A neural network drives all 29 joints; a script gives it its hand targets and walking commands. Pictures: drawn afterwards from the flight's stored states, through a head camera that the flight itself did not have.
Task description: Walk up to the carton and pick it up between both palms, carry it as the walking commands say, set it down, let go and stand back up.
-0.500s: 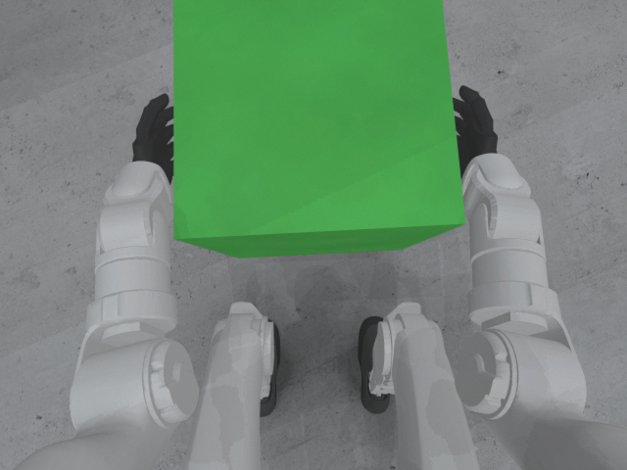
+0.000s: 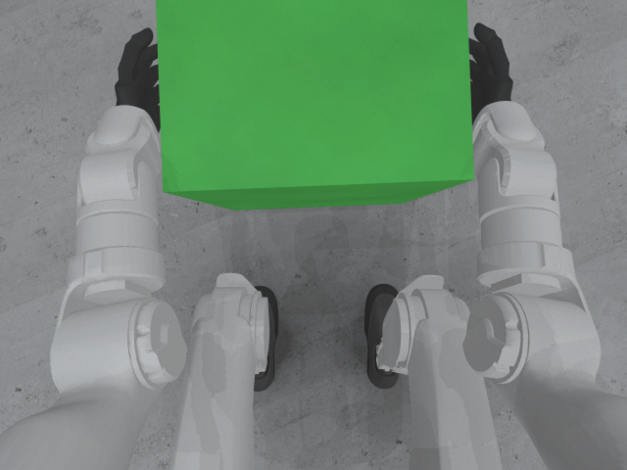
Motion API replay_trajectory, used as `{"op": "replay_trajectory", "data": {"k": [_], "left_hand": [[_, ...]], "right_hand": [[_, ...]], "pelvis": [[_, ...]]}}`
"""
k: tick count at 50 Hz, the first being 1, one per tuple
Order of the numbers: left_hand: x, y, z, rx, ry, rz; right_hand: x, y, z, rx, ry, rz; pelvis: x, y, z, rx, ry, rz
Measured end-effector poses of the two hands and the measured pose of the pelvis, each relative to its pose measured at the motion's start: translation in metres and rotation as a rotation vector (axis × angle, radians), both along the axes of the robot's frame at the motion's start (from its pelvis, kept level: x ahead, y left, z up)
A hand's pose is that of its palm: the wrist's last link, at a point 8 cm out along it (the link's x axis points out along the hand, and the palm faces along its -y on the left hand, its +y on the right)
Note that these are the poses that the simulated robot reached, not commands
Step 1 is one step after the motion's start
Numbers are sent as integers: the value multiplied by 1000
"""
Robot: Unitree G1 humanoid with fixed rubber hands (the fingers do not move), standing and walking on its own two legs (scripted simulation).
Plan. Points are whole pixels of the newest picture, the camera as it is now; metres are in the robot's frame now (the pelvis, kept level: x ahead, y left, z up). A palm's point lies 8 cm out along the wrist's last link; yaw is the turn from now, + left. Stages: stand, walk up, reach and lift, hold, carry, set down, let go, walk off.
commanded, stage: set down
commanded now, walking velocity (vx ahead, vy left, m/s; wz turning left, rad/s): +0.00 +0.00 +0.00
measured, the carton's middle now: (313, 93) +0.54 +0.03 -0.19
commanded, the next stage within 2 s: none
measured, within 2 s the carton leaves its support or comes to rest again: rests again in 1.12 s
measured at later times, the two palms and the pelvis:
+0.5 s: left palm (170, 115) +0.51 +0.22 -0.20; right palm (451, 111) +0.53 -0.16 -0.20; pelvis +0.00 +0.00 -0.06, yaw -1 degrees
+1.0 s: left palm (176, 119) +0.51 +0.22 -0.22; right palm (445, 116) +0.53 -0.16 -0.22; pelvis -0.01 +0.00 -0.08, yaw +0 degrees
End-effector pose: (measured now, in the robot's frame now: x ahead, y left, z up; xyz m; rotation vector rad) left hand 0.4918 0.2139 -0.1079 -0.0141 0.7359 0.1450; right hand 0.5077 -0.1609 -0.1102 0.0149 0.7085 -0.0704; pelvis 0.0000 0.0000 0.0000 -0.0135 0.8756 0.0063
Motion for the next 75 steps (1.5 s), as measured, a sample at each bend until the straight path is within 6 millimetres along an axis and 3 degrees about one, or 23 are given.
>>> {"op": "replay_trajectory", "data": {"k": [30, 43, 58, 75], "left_hand": [[24, 2, -106, 20, 6, -5], [22, 2, -105, 16, 9, 5], [21, -2, -124, 24, 17, -5], [23, -2, -126, 25, 7, -4]], "right_hand": [[23, 4, -107, -23, 10, -4], [22, 4, -105, -27, 15, -6], [22, 1, -123, -44, 24, 6], [22, 1, -128, -40, 16, 6]], "pelvis": [[-1, 3, -72, -4, -62, -6], [-2, 2, -78, -2, -95, -4], [-8, 0, -89, 0, -118, -12], [-11, 0, -95, 4, -136, -19]]}}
